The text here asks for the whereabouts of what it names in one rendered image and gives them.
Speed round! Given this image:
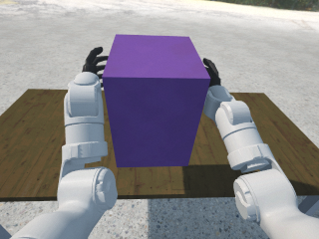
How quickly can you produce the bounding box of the robot left hand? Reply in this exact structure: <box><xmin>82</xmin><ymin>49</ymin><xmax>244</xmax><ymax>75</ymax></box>
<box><xmin>82</xmin><ymin>47</ymin><xmax>109</xmax><ymax>88</ymax></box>

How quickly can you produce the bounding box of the robot left forearm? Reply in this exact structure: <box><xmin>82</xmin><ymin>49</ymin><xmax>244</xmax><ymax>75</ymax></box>
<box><xmin>57</xmin><ymin>72</ymin><xmax>108</xmax><ymax>205</ymax></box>

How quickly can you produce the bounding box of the left robot upper arm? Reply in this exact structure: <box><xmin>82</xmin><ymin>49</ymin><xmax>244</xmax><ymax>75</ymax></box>
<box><xmin>10</xmin><ymin>166</ymin><xmax>118</xmax><ymax>239</ymax></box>

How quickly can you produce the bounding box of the carton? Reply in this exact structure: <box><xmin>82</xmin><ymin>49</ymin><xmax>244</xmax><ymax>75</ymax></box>
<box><xmin>102</xmin><ymin>34</ymin><xmax>211</xmax><ymax>168</ymax></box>

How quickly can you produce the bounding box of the robot right hand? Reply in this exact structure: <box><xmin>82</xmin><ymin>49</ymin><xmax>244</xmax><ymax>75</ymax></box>
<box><xmin>202</xmin><ymin>58</ymin><xmax>221</xmax><ymax>88</ymax></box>

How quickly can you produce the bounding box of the robot right forearm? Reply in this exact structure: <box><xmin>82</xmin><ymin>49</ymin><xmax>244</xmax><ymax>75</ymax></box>
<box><xmin>203</xmin><ymin>85</ymin><xmax>298</xmax><ymax>207</ymax></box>

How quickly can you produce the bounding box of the table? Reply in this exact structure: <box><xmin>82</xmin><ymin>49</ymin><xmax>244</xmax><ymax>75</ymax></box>
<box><xmin>0</xmin><ymin>89</ymin><xmax>319</xmax><ymax>239</ymax></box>

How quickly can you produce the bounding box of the right robot upper arm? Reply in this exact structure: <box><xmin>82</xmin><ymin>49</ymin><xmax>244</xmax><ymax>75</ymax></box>
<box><xmin>233</xmin><ymin>168</ymin><xmax>319</xmax><ymax>239</ymax></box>

